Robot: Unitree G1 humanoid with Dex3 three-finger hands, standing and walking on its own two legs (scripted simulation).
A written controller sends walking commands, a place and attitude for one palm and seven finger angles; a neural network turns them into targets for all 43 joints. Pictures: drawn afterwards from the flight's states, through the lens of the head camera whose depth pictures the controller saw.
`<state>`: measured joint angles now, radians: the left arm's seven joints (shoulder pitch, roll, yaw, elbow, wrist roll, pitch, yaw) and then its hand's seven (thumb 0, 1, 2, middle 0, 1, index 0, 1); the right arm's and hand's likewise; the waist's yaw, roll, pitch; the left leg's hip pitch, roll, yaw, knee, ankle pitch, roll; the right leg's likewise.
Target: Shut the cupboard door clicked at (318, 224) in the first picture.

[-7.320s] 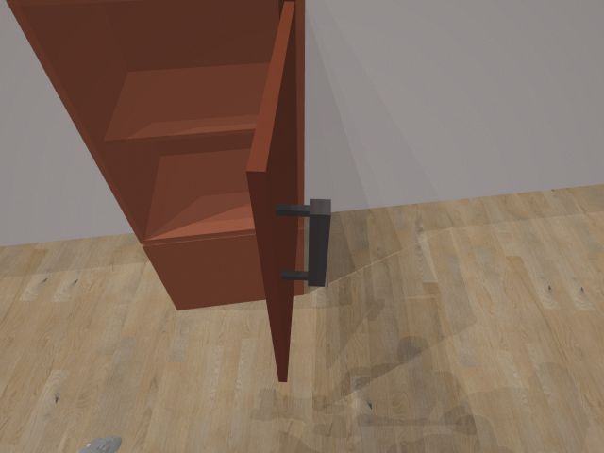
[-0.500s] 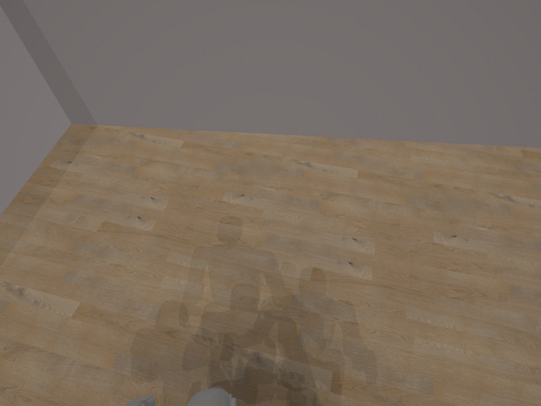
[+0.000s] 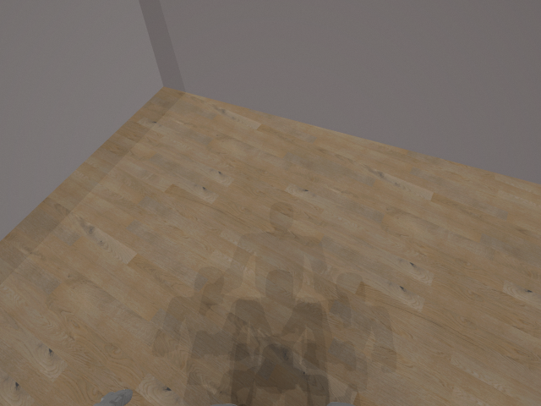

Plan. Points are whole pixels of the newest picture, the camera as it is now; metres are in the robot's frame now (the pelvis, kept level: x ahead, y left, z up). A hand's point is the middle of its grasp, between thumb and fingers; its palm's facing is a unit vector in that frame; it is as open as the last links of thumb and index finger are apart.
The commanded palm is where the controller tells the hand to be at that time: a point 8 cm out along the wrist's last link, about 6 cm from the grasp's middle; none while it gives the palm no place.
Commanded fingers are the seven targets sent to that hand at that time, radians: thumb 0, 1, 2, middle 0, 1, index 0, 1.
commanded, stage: walk to a spot facing it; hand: left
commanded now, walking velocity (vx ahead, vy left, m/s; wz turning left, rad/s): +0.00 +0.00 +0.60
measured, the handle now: out of the picture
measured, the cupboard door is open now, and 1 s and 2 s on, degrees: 79 79 79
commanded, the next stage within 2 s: none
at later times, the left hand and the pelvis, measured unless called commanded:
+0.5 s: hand out of the picture -0.06 +0.21 -0.18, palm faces +0.36 -0.90 -0.24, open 7.4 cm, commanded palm none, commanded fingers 0.00 0.90 0.90 -0.20 -0.30 -0.20 -0.30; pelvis -0.03 +0.00 -0.01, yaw +20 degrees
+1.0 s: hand out of the picture -0.06 +0.20 -0.14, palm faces +0.57 -0.76 -0.30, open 7.4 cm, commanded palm none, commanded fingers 0.00 0.90 0.90 -0.20 -0.30 -0.20 -0.30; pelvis -0.03 -0.03 +0.00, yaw +37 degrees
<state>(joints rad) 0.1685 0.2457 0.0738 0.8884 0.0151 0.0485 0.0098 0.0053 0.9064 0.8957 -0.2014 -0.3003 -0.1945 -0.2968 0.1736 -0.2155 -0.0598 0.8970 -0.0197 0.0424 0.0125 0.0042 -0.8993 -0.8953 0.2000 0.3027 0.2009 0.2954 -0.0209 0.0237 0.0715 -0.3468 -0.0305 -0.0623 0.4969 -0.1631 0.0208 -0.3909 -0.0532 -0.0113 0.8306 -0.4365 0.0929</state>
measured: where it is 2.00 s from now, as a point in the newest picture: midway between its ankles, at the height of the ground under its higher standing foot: outside the picture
